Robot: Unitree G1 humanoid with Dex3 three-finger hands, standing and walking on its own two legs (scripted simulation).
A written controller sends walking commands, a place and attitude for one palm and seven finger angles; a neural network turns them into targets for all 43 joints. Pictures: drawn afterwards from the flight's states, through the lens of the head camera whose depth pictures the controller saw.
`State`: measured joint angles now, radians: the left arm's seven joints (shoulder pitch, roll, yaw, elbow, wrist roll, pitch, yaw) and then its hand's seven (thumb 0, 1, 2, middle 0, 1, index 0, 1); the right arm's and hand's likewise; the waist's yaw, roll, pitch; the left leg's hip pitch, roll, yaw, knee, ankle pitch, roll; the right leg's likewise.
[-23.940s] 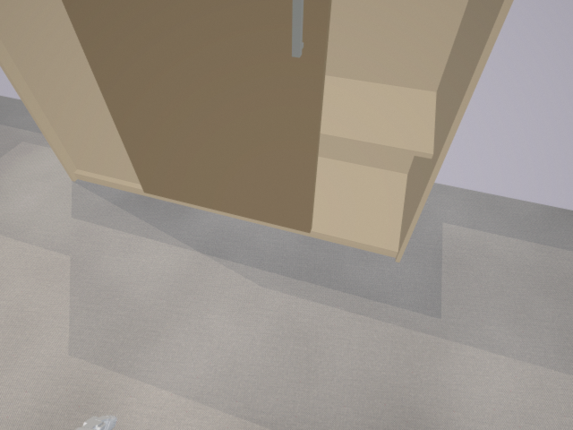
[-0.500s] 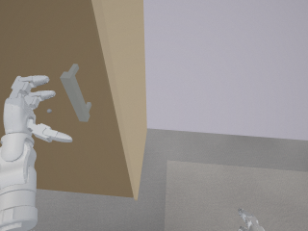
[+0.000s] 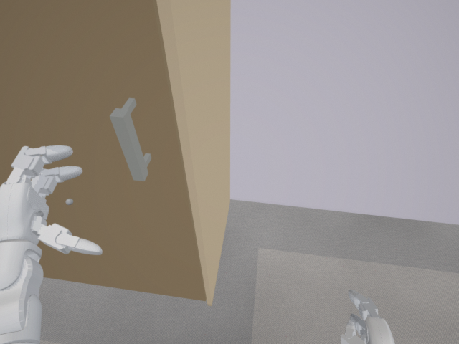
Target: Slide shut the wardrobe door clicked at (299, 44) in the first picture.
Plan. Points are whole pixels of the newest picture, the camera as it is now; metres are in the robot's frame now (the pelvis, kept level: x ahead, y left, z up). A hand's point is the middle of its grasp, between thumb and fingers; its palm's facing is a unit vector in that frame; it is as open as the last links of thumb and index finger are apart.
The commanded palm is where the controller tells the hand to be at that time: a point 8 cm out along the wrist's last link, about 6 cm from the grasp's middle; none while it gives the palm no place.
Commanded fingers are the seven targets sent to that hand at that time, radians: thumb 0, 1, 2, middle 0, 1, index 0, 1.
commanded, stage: slip the hand off the handle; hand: left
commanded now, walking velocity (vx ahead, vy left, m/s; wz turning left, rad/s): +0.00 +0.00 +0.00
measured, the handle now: (135, 140) +0.40 +0.22 +0.16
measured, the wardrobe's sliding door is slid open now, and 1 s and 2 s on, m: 0.00 0.00 0.00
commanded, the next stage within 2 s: draw the hand back to the body in 0.14 s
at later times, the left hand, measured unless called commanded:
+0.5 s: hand (63, 221) +0.23 +0.26 +0.16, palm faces +0.01 -1.00 -0.09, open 14.7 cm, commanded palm +0.18 +0.31 +0.16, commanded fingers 0.00 -0.55 0.20 -0.25 -1.15 -0.25 -1.15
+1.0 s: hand (38, 229) +0.21 +0.28 +0.16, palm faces +0.46 -0.83 -0.31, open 13.3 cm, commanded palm +0.16 +0.31 +0.18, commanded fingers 0.00 0.10 0.51 -0.23 -0.77 -0.23 -0.77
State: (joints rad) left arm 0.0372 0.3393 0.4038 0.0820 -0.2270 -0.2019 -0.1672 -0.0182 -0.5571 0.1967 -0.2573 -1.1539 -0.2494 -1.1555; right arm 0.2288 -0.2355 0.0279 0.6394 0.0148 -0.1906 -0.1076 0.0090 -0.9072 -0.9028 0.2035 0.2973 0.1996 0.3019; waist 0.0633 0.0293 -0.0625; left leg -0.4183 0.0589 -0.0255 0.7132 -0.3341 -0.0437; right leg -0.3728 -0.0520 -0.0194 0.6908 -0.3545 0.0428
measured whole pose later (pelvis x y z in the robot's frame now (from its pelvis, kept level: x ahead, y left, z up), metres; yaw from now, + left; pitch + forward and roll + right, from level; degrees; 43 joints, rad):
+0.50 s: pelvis +0.00 +0.00 +0.00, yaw +0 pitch -1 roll -1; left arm 0.15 0.43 0.44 -0.01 -0.41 0.06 -0.49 -0.02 -0.56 0.20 -0.26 -1.15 -0.25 -1.16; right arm 0.25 -0.26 0.06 0.61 0.05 -0.29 -0.14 0.01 -0.91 -0.90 0.20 0.30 0.20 0.30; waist 0.06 0.06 -0.06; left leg -0.33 0.07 -0.04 0.68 -0.33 -0.05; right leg -0.28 -0.04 -0.03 0.64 -0.35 0.04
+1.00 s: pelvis +0.00 +0.01 +0.02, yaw -1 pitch -4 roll -1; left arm 0.35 0.33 0.36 -0.30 -0.10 -0.06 0.07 -0.02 -0.23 0.35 -0.25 -0.97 -0.24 -0.97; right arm 0.22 -0.21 0.05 0.65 -0.01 -0.28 -0.11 0.01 -0.91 -0.90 0.20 0.30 0.20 0.30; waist 0.08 0.04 0.01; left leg -0.23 0.06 0.00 0.57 -0.28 -0.03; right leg -0.18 -0.05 -0.01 0.53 -0.28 0.05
